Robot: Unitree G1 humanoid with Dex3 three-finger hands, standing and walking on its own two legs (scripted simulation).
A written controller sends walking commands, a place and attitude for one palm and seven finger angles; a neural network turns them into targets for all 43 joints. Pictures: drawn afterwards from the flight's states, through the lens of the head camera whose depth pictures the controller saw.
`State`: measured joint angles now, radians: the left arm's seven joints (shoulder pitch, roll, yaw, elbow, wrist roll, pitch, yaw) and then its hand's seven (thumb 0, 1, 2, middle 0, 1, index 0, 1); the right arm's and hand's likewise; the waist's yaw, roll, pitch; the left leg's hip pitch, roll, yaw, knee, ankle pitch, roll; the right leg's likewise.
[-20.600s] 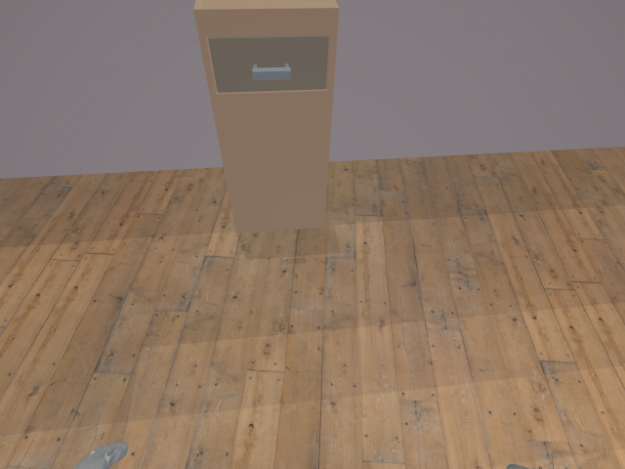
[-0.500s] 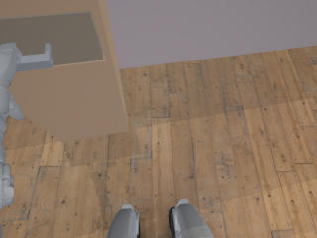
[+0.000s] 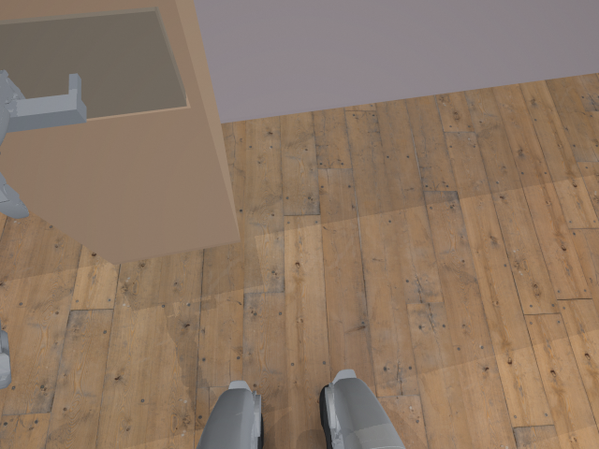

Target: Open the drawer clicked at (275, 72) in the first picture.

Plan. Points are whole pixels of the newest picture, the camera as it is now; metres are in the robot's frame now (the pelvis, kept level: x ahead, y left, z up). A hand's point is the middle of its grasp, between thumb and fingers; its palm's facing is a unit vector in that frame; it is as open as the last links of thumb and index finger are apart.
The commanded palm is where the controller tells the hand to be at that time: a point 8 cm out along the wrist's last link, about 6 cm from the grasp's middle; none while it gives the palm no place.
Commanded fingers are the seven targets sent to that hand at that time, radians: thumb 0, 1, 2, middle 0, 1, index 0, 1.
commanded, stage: close the thumb around the handle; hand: left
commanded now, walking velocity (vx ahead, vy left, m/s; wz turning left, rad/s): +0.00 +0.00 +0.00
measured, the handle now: (34, 100) +0.54 +0.32 +0.05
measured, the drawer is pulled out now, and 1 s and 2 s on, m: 0.00 0.01 0.13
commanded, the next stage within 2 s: pull the drawer open in 0.56 s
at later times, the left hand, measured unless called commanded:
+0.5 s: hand out of the picture +0.48 +0.37 +0.03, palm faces -0.07 -0.01 -1.00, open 5.9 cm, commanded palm +0.48 +0.35 +0.08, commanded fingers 0.00 0.90 0.90 -0.40 -1.35 -0.40 -1.35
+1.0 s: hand out of the picture +0.46 +0.36 +0.03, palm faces -0.08 -0.04 -1.00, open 6.1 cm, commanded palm +0.44 +0.35 +0.08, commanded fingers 0.00 0.90 0.90 -0.40 -1.35 -0.40 -1.35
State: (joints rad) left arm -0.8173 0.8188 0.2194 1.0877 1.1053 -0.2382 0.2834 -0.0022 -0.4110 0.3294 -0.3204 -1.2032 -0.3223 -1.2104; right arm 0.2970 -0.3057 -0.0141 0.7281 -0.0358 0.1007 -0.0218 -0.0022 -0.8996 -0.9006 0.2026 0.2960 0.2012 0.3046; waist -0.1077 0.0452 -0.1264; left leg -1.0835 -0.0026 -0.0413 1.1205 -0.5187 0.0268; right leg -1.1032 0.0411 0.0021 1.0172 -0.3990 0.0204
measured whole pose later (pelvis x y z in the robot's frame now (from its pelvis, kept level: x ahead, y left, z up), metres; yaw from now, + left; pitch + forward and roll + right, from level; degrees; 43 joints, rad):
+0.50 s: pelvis +0.00 +0.01 +0.00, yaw +0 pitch +28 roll -4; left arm -0.83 0.81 0.20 1.08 1.10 -0.25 0.26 0.00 0.67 0.80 -0.40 -1.33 -0.38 -1.33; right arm 0.30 -0.30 -0.01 0.72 -0.03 0.10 -0.03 0.00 -0.90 -0.90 0.20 0.30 0.20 0.30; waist -0.11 0.05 -0.13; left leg -1.07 -0.01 -0.05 1.11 -0.52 0.03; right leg -1.08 0.04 0.00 1.00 -0.39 0.03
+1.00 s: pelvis +0.02 +0.01 +0.02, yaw -1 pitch +25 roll -4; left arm -0.64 0.74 0.23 0.94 1.05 -0.20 0.26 0.02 0.73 0.77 -0.41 -1.34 -0.29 -1.35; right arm 0.31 -0.29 -0.03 0.71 -0.03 0.12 -0.01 0.00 -0.90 -0.90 0.20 0.30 0.20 0.30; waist -0.09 0.05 -0.13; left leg -0.96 0.01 -0.02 1.03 -0.51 0.04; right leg -0.98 0.05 0.03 0.92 -0.38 0.03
